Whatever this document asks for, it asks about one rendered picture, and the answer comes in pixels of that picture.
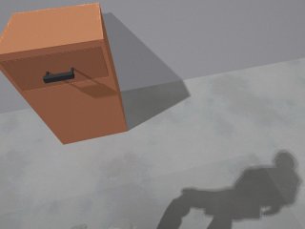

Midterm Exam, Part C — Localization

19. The cabinet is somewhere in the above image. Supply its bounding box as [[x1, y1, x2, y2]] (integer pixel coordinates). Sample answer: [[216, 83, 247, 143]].
[[0, 2, 128, 145]]

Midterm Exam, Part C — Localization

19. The handle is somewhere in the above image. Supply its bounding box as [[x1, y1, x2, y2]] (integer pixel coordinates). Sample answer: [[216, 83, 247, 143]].
[[43, 67, 74, 84]]

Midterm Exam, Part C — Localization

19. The drawer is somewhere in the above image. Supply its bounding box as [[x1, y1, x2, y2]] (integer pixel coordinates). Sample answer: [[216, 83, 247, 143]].
[[1, 46, 109, 91]]

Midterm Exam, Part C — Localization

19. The robot left thigh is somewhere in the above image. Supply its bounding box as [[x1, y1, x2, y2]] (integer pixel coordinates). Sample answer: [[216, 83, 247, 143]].
[[108, 219, 137, 229]]

